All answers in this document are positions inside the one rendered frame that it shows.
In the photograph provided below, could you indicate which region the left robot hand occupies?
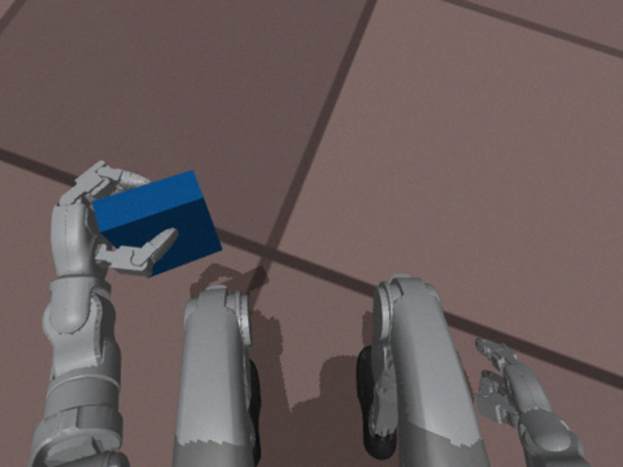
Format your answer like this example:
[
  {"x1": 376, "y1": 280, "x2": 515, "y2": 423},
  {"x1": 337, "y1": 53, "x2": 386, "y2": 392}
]
[{"x1": 51, "y1": 161, "x2": 179, "y2": 279}]

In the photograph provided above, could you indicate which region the right robot hand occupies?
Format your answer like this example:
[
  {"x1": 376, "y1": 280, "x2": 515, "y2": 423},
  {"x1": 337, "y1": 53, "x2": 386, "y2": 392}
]
[{"x1": 474, "y1": 338, "x2": 553, "y2": 429}]

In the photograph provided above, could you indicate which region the left robot arm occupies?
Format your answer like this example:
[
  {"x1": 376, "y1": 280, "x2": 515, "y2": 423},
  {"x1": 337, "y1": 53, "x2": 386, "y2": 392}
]
[{"x1": 26, "y1": 274, "x2": 130, "y2": 467}]

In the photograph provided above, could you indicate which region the right robot arm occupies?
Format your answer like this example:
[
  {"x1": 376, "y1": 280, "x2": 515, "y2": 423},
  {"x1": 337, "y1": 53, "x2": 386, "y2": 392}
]
[{"x1": 518, "y1": 410, "x2": 591, "y2": 467}]

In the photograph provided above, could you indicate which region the right robot foot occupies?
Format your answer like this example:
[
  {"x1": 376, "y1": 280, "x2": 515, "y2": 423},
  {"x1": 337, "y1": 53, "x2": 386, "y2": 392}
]
[{"x1": 356, "y1": 345, "x2": 396, "y2": 460}]

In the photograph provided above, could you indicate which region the carton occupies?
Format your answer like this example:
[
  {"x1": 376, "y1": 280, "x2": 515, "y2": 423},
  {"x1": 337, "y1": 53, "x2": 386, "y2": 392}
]
[{"x1": 92, "y1": 170, "x2": 223, "y2": 278}]

